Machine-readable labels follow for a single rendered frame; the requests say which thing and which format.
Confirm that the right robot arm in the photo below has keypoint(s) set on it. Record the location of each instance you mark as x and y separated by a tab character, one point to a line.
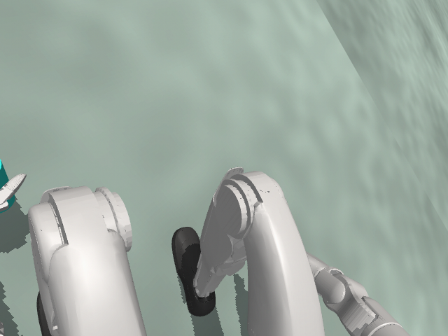
359	314

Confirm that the left robot hand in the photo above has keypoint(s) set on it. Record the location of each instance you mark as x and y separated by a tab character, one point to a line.
9	189

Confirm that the right robot hand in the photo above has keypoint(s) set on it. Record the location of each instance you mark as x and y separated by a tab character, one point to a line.
316	264

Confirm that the right robot foot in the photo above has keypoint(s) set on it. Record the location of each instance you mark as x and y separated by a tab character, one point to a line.
186	252

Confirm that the left robot foot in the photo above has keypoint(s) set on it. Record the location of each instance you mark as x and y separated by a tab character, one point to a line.
42	317

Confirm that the can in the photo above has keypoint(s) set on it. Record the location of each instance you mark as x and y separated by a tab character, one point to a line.
3	181

